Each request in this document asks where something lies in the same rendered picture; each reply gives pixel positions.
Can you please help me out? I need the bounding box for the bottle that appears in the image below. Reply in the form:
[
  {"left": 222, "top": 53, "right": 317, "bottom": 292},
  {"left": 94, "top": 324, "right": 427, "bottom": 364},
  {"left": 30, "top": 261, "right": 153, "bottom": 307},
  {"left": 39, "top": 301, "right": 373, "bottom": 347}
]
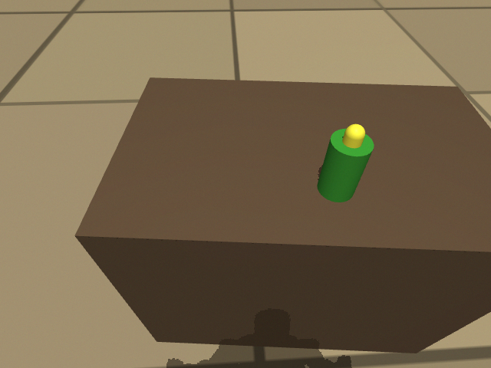
[{"left": 318, "top": 124, "right": 374, "bottom": 202}]

